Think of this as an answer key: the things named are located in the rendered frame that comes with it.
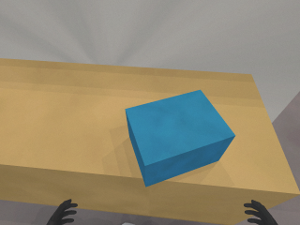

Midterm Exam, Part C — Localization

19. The robot left hand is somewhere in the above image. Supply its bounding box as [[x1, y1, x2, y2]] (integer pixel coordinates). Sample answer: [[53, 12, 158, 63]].
[[46, 199, 78, 225]]

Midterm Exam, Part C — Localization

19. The carton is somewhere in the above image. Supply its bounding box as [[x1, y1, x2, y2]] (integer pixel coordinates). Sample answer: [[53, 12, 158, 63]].
[[125, 89, 235, 187]]

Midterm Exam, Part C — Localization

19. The pedestal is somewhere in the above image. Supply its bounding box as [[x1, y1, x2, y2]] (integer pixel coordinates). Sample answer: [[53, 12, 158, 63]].
[[0, 58, 300, 225]]

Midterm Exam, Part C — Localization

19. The robot right hand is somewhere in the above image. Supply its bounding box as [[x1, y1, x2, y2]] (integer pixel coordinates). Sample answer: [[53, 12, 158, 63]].
[[244, 200, 278, 225]]

